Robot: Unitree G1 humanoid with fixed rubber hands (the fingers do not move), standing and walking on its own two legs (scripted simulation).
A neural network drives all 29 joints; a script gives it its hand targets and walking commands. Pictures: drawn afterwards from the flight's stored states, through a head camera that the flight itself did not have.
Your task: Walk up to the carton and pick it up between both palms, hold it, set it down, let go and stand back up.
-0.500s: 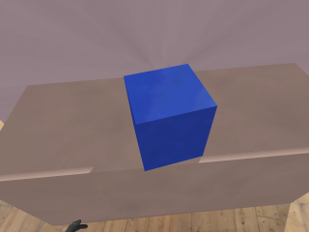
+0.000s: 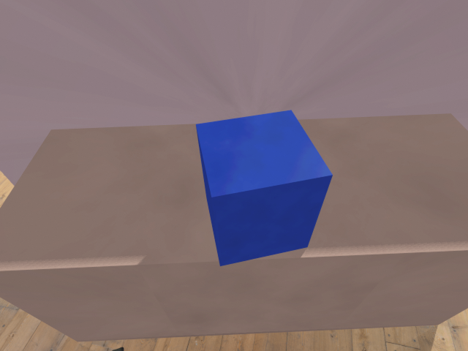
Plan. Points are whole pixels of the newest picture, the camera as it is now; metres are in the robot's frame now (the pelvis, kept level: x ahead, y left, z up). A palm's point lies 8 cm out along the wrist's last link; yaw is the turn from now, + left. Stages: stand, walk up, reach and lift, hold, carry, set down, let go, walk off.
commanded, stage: walk up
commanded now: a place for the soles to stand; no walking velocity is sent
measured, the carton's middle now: (255, 189) +0.46 -0.01 +0.00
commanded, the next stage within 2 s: none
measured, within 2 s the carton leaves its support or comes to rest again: neither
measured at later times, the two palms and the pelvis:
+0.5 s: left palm out of the picture +0.13 +0.16 -0.11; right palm out of the picture +0.10 -0.36 -0.13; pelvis +0.06 -0.09 -0.01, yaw +3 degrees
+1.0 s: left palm out of the picture +0.14 +0.19 -0.10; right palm (417, 313) +0.23 -0.31 -0.09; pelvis +0.08 -0.08 +0.00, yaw +8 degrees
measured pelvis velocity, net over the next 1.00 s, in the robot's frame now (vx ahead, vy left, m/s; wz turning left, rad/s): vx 0.08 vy -0.08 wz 0.14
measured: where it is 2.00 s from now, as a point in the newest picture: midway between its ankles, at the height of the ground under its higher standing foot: outside the picture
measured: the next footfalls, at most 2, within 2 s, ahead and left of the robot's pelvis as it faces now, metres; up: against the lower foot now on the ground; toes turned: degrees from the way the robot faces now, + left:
right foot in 0.34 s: +0.14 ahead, -0.20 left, +0.00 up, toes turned -4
left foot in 0.66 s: +0.11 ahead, +0.06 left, +0.00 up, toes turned +5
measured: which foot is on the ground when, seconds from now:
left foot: down 0.00-0.34, up 0.36-0.64, down 0.66-1.00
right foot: down 0.00-0.10, up 0.12-0.32, down 0.34-1.00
